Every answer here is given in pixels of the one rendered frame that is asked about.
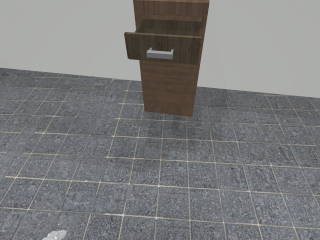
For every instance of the cabinet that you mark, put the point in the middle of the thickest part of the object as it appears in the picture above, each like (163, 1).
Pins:
(170, 88)

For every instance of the drawer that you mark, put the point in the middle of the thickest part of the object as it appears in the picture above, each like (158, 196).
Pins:
(184, 37)

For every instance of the handle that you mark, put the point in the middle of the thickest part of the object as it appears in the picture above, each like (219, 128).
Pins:
(159, 54)

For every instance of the left robot hand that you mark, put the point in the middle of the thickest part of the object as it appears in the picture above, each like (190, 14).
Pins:
(56, 235)

